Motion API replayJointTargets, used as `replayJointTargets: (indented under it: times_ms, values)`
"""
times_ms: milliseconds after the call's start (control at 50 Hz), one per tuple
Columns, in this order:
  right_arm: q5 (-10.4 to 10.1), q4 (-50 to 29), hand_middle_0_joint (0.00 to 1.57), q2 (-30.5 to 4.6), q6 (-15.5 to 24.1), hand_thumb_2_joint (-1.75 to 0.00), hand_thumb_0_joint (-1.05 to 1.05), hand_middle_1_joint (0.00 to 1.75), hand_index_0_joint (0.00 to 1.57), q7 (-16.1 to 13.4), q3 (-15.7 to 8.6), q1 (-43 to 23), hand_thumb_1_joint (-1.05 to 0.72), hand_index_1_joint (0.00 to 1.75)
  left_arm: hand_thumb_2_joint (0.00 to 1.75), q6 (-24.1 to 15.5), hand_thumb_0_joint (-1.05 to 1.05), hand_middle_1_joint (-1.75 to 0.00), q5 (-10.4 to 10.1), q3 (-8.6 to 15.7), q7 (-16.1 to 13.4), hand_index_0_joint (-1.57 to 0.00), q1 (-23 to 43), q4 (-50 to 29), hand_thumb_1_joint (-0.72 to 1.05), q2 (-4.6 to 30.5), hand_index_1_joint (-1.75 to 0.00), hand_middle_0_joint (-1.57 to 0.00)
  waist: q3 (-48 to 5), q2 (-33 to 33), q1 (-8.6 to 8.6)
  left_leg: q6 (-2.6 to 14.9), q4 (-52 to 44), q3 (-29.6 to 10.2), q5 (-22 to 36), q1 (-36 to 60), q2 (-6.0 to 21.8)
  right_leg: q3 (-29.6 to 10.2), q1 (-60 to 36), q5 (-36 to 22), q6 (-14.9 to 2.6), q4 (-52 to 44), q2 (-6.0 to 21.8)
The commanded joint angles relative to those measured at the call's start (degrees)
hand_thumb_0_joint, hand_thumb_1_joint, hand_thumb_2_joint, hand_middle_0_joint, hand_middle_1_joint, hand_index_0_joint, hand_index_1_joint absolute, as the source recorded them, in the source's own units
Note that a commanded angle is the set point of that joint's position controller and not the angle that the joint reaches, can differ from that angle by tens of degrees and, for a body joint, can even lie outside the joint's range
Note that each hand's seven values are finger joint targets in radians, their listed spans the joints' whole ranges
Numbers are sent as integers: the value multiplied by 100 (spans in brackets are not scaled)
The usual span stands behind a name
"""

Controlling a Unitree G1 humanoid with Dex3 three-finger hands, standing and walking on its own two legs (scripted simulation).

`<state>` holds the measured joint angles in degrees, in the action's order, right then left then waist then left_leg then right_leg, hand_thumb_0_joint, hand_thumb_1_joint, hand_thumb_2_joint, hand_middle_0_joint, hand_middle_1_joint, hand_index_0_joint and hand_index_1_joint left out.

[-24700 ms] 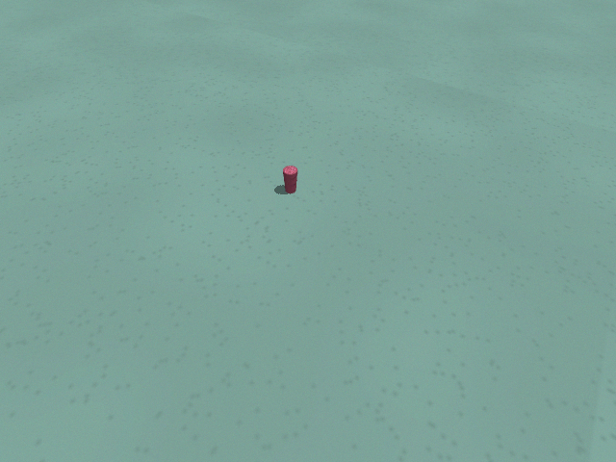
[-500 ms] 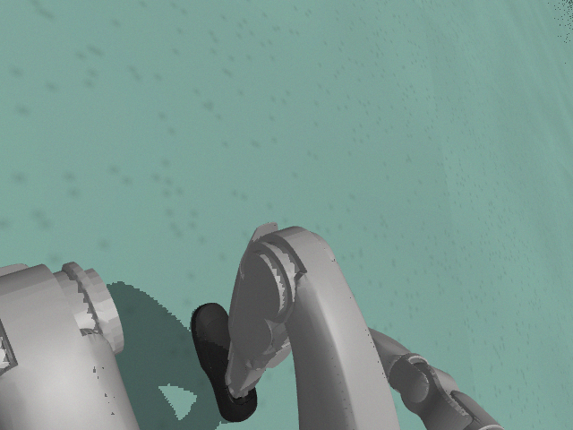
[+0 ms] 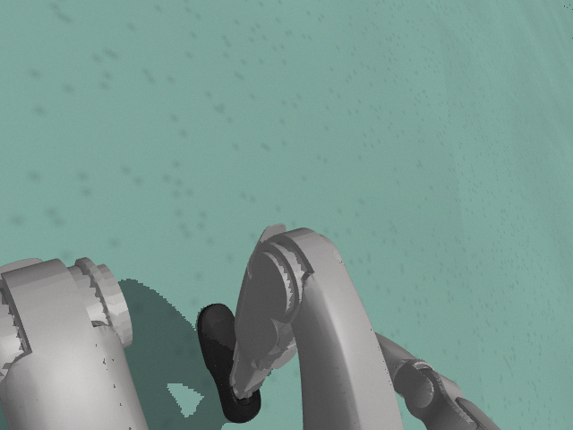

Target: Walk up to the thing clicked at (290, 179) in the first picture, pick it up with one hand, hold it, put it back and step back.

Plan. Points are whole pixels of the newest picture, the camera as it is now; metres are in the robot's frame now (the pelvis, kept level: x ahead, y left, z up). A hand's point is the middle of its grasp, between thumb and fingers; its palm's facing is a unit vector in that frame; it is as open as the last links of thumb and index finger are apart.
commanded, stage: withdraw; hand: left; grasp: from the side
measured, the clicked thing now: out of the picture +0.41 +0.32 -0.22
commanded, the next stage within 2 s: rise in 0.10 s
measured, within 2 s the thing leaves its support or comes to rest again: neither
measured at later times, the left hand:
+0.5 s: hand out of the picture +0.32 +0.42 -0.03, palm faces +0.44 -0.83 -0.33, open 17.5 cm
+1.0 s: hand out of the picture +0.23 +0.32 +0.17, palm faces +0.38 -0.81 -0.45, open 17.3 cm
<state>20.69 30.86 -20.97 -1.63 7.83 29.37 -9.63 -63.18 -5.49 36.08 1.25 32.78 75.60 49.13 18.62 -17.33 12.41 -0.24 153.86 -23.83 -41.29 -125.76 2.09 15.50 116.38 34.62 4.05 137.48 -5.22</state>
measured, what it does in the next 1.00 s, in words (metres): rises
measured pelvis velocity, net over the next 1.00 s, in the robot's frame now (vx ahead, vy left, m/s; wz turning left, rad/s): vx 0.05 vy -0.03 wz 0.26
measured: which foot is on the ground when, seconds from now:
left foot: down 0.00-1.00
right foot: down 0.00-1.00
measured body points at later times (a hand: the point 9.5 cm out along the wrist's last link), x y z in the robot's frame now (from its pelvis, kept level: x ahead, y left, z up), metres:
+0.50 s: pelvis +0.01 -0.01 +0.06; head +0.17 +0.14 +0.45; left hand +0.29 +0.47 -0.01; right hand +0.23 -0.22 -0.03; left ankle +0.08 +0.12 -0.25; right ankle +0.15 -0.12 -0.25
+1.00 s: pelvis +0.05 -0.03 +0.26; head +0.19 +0.04 +0.68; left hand +0.21 +0.36 +0.20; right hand +0.30 -0.22 +0.15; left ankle +0.08 +0.12 -0.25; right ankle +0.15 -0.13 -0.25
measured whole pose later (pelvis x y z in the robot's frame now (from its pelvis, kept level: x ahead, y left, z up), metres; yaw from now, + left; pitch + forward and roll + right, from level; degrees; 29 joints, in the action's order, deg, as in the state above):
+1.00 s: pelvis +0.05 -0.03 +0.26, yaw +15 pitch +29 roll -3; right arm -2.8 29.6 -14.0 -4.0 -4.2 -0.6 5.3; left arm 2.6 0.5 14.3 -5.3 -3.0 19.4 22.4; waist -9.2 0.4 1.9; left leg -1.3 98.9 -3.8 -36.1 -91.6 3.3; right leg 3.2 89.1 36.2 -0.1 96.7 0.5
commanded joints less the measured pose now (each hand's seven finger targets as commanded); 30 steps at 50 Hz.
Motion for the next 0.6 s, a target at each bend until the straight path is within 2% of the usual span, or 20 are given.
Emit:
replayJointTargets:
  times_ms: [0,40,80,120,140,160,180,200,220,240,260,300,320,340,360,380,440,480,520,580]
  values:
    - [-195,-61,20,-2125,-128,-90,0,30,20,-167,-1141,337,-91,30,7,8,0,-2,-207,137,348,-7,451,-1904,-56,1326,-3,-7,-4051,4390,142,-252,-2519,804,1109,2772,347,386,-1354,-1072,-502,-773,-76]
    - [-390,-86,20,-2073,-102,-90,0,30,20,-197,-1360,383,-91,30,5,368,0,-2,-355,-299,677,-7,243,-2213,-58,775,-2,-7,-4048,4260,135,-210,-2595,897,951,2564,307,318,-1129,-985,-523,-857,-58]
    - [-594,-68,20,-1992,-38,-90,0,30,20,-213,-1510,460,-91,30,4,731,0,-3,-573,-537,901,-8,35,-2265,-61,312,-3,-8,-3917,3826,127,-143,-2618,947,681,2165,248,302,-934,-851,-520,-950,-47]
    - [-771,-33,20,-1942,23,-90,0,30,20,-217,-1634,568,-90,30,3,997,0,-2,-747,-604,1014,-6,109,-2389,-61,117,-2,-5,-3831,3494,95,-85,-2625,951,474,1935,222,264,-744,-708,-517,-985,-27]
    - [-861,-60,20,-1864,58,-90,0,30,20,-216,-1648,553,-90,30,3,1100,0,-3,-836,-797,1082,-6,323,-2423,-61,-169,-2,-4,-3710,3273,153,-48,-2639,915,193,1771,206,269,-592,-530,-509,-1036,-7]
    - [-919,40,20,-1797,83,-90,0,30,20,-214,-1683,650,-89,30,4,1177,0,-3,-876,-797,1120,-5,368,-2437,-61,-234,-2,-3,-3629,3172,127,-16,-2654,913,-18,1693,203,250,-506,-368,-510,-1071,-3]
    - [-957,56,20,-1768,100,-89,0,30,20,-223,-1738,722,-87,30,5,1231,0,-4,-849,-654,1103,-5,488,-2524,-61,-64,-3,-3,-3636,3151,62,3,-2650,941,-57,1671,195,200,-493,-328,-512,-1075,11]
    - [-990,104,20,-1731,108,-89,0,30,20,-233,-1782,732,-83,30,6,1243,0,0,-778,-558,1096,-3,664,-2558,-53,131,0,-5,-3622,3111,-4,24,-2674,945,-255,1576,189,174,-394,-153,-514,-1083,30]
    - [-1190,273,20,-1492,29,-92,0,30,20,-277,-2043,950,-91,30,7,1654,0,-4,224,-314,849,-6,337,-2018,-54,1145,-5,-7,-4170,3604,-432,27,-3027,1135,-97,2224,218,-5,-480,-77,-562,-1229,71]
    - [-1224,153,20,-1441,-17,-92,0,30,20,-279,-2108,933,-93,30,8,1766,0,-5,154,-455,798,-5,834,-2536,-54,859,-6,-7,-4338,3819,-337,7,-3201,1103,-213,2296,267,-36,-384,3,-573,-1243,64]
    - [-1278,151,20,-1464,-42,-92,0,30,20,-270,-2207,1032,-93,30,8,1848,0,-6,215,-591,759,-5,1102,-2812,-56,663,-7,-7,-4407,4008,-263,-14,-3339,1109,-264,2405,272,-66,-310,-36,-578,-1228,87]
    - [-1392,87,20,-1351,-79,-93,0,30,20,-312,-2336,1099,-96,30,8,2207,0,-5,381,-358,597,-7,1017,-3273,-58,1102,-6,-9,-4869,4206,-568,-10,-3510,1282,-115,2645,226,-202,-424,-61,-610,-1369,113]
    - [-1452,86,20,-1353,-114,-93,0,30,20,-333,-2414,1208,-97,30,8,2401,0,-5,486,-180,528,-7,967,-3247,-58,1303,-7,-9,-4995,4382,-576,-30,-3635,1267,23,2803,241,-232,-365,-117,-620,-1271,129]
    - [-1499,86,20,-1318,-135,-93,0,30,20,-350,-2501,1234,-99,30,8,2578,0,-5,589,-114,463,-7,776,-3326,-59,1428,-7,-10,-5025,4431,-724,-39,-3689,1342,146,2866,220,-294,-305,-172,-642,-1306,141]
    - [-1535,87,20,-1267,-159,-90,0,30,20,-369,-2568,1327,-91,30,13,2725,0,-8,644,-269,443,-6,859,-3469,-51,1218,-8,-7,-5098,4477,-632,-52,-3748,1362,249,2948,217,-321,-238,-237,-663,-1320,160]
    - [-1579,126,20,-1210,-194,-90,0,30,20,-380,-2653,1459,-90,30,7,2897,0,-6,689,-340,408,-5,882,-3542,-53,1048,-6,-5,-5249,4463,-619,-56,-3748,1407,440,3071,209,-376,-262,-336,-670,-1369,172]
    - [-1744,57,20,-1080,-267,-90,0,30,20,-405,-2841,1548,-90,30,6,3427,0,-6,786,-308,293,-5,-14,-3402,-54,751,-6,-5,-5282,4059,-879,-29,-3975,1494,548,2994,134,-458,-306,-288,-688,-1567,230]
    - [-1827,10,20,-971,-325,-90,0,30,20,-410,-2991,1594,-90,30,5,3774,0,-5,818,-570,268,-5,-405,-3515,-56,219,-6,-5,-5427,3674,-877,6,-4071,1572,702,3046,97,-543,-394,-303,-685,-1795,255]
    - [-1954,-99,20,-911,-341,-90,0,30,20,-441,-3171,1574,-90,30,6,4113,0,-6,811,-810,235,-6,-707,-3935,-54,-143,-6,-6,-5529,3370,-962,42,-4359,1603,447,3128,78,-647,-444,-101,-679,-2074,280]
    - [-2108,-280,20,-851,-369,-90,0,30,20,-507,-3337,1659,-90,30,7,4638,0,-6,779,-1043,98,-5,-1099,-4634,-53,-363,-6,-6,-5861,2766,-955,133,-4654,1694,206,3253,34,-795,-1031,68,-634,-2738,277]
